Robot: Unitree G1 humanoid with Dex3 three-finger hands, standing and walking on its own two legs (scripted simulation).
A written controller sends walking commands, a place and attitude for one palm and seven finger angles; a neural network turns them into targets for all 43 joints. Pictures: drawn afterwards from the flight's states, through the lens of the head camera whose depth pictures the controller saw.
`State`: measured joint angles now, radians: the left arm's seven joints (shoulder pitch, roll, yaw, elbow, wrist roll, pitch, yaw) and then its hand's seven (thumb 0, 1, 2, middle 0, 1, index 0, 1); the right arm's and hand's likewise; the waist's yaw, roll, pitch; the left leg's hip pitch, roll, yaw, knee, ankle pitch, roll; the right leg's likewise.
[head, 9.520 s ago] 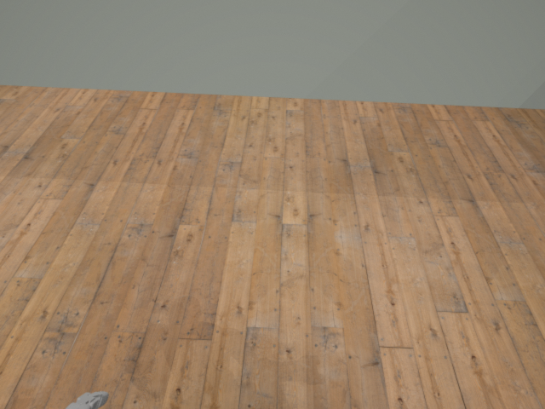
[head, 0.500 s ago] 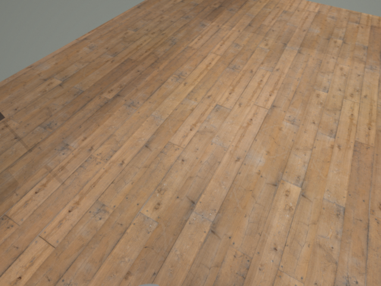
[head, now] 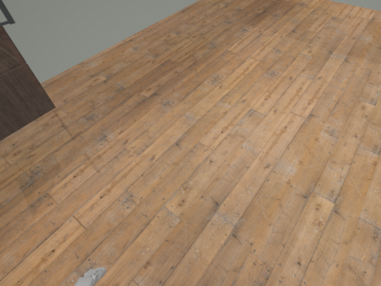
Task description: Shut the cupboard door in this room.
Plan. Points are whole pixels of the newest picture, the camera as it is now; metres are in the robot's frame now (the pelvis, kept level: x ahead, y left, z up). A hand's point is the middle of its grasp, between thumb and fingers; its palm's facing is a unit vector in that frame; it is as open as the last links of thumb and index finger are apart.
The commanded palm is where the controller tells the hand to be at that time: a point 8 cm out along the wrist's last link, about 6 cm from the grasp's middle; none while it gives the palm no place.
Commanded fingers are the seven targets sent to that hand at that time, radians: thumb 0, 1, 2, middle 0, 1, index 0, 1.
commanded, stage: turn or walk to find it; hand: left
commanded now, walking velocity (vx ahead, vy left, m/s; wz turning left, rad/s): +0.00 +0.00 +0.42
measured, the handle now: out of the picture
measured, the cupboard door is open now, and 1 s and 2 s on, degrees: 79 79 79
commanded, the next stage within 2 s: stand and wait in 0.20 s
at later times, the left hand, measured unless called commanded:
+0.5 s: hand out of the picture -0.07 +0.22 -0.18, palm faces +0.23 -0.94 -0.24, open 7.4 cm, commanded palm none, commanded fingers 0.00 0.90 0.90 -0.20 -0.30 -0.20 -0.30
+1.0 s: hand out of the picture -0.06 +0.18 -0.17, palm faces +0.23 -0.95 -0.19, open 7.4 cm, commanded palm none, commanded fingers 0.00 0.90 0.90 -0.20 -0.30 -0.20 -0.30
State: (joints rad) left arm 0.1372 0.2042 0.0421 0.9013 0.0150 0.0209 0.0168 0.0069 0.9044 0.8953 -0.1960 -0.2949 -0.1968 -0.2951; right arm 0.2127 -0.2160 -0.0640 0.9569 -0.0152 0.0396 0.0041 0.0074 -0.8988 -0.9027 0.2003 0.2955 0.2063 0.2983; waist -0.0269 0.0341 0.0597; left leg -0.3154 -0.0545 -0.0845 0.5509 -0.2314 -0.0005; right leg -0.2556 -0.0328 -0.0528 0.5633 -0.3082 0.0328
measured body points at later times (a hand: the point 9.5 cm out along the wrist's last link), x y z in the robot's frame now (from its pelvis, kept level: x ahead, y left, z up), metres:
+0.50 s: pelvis -0.03 +0.02 +0.00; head -0.01 +0.04 +0.45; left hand -0.08 +0.27 -0.16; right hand +0.11 -0.21 -0.14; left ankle -0.05 +0.13 -0.73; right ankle -0.01 -0.11 -0.71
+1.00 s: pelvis -0.04 +0.00 +0.01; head -0.04 +0.00 +0.46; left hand -0.07 +0.23 -0.15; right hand +0.00 -0.23 -0.15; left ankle -0.05 +0.13 -0.73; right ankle -0.02 -0.11 -0.73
